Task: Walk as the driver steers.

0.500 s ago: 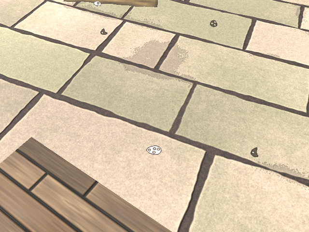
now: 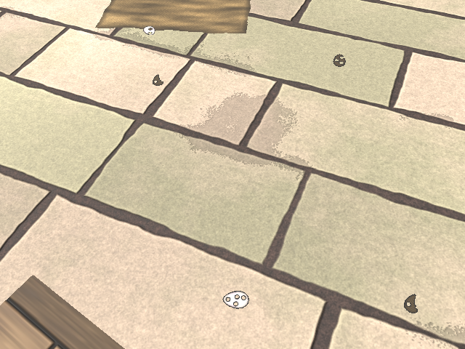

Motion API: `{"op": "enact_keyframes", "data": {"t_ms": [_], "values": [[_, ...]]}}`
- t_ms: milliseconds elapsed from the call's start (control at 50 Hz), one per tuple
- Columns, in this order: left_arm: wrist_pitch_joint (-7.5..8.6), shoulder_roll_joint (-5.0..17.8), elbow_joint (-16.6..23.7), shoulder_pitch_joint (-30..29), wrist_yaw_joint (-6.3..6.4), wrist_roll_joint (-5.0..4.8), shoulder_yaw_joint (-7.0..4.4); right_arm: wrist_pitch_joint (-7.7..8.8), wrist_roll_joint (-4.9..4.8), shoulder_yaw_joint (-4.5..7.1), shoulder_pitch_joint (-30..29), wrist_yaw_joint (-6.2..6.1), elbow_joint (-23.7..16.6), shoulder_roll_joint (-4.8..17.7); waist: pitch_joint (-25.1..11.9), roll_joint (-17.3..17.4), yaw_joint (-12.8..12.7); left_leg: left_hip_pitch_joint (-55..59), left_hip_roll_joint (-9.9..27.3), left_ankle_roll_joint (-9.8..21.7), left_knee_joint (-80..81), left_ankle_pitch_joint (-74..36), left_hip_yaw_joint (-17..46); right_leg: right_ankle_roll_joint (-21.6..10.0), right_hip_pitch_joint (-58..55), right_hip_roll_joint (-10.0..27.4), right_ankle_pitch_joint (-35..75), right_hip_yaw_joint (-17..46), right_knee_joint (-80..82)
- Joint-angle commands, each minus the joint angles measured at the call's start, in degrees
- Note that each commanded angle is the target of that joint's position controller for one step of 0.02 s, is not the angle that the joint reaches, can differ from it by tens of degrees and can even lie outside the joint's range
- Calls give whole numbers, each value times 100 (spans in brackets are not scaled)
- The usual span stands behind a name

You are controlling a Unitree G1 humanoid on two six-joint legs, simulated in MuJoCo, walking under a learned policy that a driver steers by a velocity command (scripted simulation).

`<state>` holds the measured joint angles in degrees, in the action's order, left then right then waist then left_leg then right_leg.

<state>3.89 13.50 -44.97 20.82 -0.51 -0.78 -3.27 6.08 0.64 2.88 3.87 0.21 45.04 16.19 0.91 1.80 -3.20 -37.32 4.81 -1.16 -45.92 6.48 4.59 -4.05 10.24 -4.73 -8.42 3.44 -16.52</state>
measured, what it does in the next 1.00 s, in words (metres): walks ahead, turning right: left foot, then right foot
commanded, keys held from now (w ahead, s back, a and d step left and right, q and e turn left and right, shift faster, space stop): w+e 0.10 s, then e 0.76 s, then no key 0.14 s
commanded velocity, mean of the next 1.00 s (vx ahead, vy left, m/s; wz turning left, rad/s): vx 0.17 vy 0.00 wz -0.53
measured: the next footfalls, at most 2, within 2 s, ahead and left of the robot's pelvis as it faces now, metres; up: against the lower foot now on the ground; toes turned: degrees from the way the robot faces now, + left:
left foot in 0.18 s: +0.28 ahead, +0.14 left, +0.00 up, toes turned -9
right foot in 0.68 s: +0.18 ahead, -0.11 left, +0.00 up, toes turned -31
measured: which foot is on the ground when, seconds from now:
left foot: up 0.00-0.16, down 0.18-0.68, up 0.70-1.00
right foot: down 0.00-0.18, up 0.20-0.66, down 0.68-1.00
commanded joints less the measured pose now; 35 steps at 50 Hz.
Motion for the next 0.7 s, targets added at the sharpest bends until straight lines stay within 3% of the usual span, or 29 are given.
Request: {"op": "enact_keyframes", "data": {"t_ms": [20, 100, 140, 160, 180, 200, 220, 240, 260, 280, 300, 360, 420, 480, 580, 640, 660, 680, 700], "values": [[94, 1000, 460, -217, 78, -40, -265, 51, -35, -4, -426, 27, -431, 162, -70, -644, 105, 770, -330, -105, 1037, -1017, -180, -913, 603, 1142, 562, 960, 583], [40, 979, 374, 117, 100, -103, -279, 95, -122, 66, -809, 76, -660, 413, -64, -704, 34, 1096, -399, -32, 1626, -887, 52, -780, 243, 1361, -130, 1519, 174], [-44, 1030, 414, 77, 161, -50, -311, 152, -67, 142, -659, 77, -662, 586, -92, -810, 171, 1407, -501, 90, 1914, -501, -1, -622, 7, 1304, 401, 1736, -395], [-94, 950, 469, 14, 191, -44, -300, 179, -20, 185, -342, 59, -585, 630, -242, -812, 345, 1857, -521, 190, 2173, -581, -92, -463, -14, 1090, 728, 1710, -847], [-106, 743, 583, -72, 205, -25, -244, 204, 56, 244, 132, 26, -521, 785, -638, -685, 559, 2742, -167, 379, 2223, -1128, 63, -221, 271, 724, 850, 1484, -1666], [-102, 412, 796, -90, 229, 89, -131, 184, 141, 339, 1029, -29, -450, 1200, -1512, 195, 835, 4344, 1019, 757, 1847, -2872, 983, 104, 1253, 255, -702, 890, -3454], [-83, 254, 817, 1107, 211, -41, -56, 58, 109, 378, 1214, 2, -390, 1363, -2324, 1873, 346, 5705, 2344, 1797, 1868, -3389, 2878, 367, 2739, -160, -3350, 526, -4929], [-143, 844, 654, 1126, 241, -96, -177, -22, -9, 304, 987, 14, -517, 910, -2119, 1152, 420, 5280, 2212, 1742, 2083, -2416, 3033, 509, 3152, 287, -2904, 694, -5641], [-236, 1082, 747, 483, 265, -75, -263, -70, -21, 200, 742, -11, -616, 536, -1496, 658, 542, 4661, 1890, 1505, 2163, -2229, 2154, 594, 3318, 437, -2497, 514, -5834], [-332, 1062, 795, 224, 295, -37, -289, -122, 4, 138, 403, -12, -624, 433, -1146, 309, 411, 3970, 1585, 1366, 2285, -2322, 1548, 657, 3156, 618, -2189, 373, -5736], [-422, 1025, 867, 116, 309, 11, -318, -161, 11, 121, 188, -8, -606, 369, -841, 363, 276, 3375, 1400, 1341, 2422, -2318, 1161, 690, 2989, 764, -1987, 302, -5586], [-571, 651, 995, 94, 297, -35, -262, -161, 110, 184, -47, -32, -492, 530, -558, 640, 112, 2480, 1053, 1390, 2935, -2314, 235, 759, 2430, 805, -1426, -33, -5154], [-591, 570, 1190, -269, 273, 12, -219, -214, 31, 237, 1, -121, -373, 680, -682, 474, 192, 2738, 1230, 1512, 3010, -2464, -70, 798, 2466, 925, -935, -43, -4449], [-604, 575, 1332, -595, 175, 7, -190, -325, -12, 268, -34, -167, -332, 825, -714, 452, 279, 2721, 1264, 1480, 3075, -1945, -427, 750, 2090, 970, -491, -182, -3705], [-703, 714, 1636, -1115, 17, 9, -222, -456, -137, 362, 149, -108, -250, 1118, -512, 563, 443, 2965, 1449, 1319, 2859, -1384, -620, 523, 1646, 845, -796, -502, -2652], [-723, 742, 1661, -998, -53, 5, -277, -505, -275, 398, 145, -94, -229, 1178, -534, 584, 283, 3136, 1403, 972, 2248, -1271, -803, 231, 1009, 638, -406, -731, -1364], [-711, 892, 1599, -836, -21, 27, -348, -515, -281, 375, 375, -81, -144, 1041, -594, 397, 255, 2923, 1165, 687, 1773, -997, -1027, 63, 433, 501, 183, -675, -822], [-688, 1402, 1572, -511, 72, 35, -515, -515, -124, 306, 585, -56, -137, 777, -811, -543, 236, 2034, 678, 222, 550, -122, -1478, -257, -656, 1125, 2065, 266, -591], [-660, 2048, 1739, -536, 150, 123, -607, -488, 135, 170, 451, -36, -501, 508, -796, -2182, 345, 49, -213, -335, -1125, 2889, -1583, -1380, -1491, 2537, 3692, 2348, -651]]}}
Velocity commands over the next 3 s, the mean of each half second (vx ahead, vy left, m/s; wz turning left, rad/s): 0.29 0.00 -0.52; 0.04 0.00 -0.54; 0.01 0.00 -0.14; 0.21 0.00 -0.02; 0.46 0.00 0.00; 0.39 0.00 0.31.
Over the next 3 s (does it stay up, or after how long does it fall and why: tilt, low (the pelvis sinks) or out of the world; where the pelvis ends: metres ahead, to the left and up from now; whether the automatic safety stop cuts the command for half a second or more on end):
stays up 0.68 -0.31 -0.01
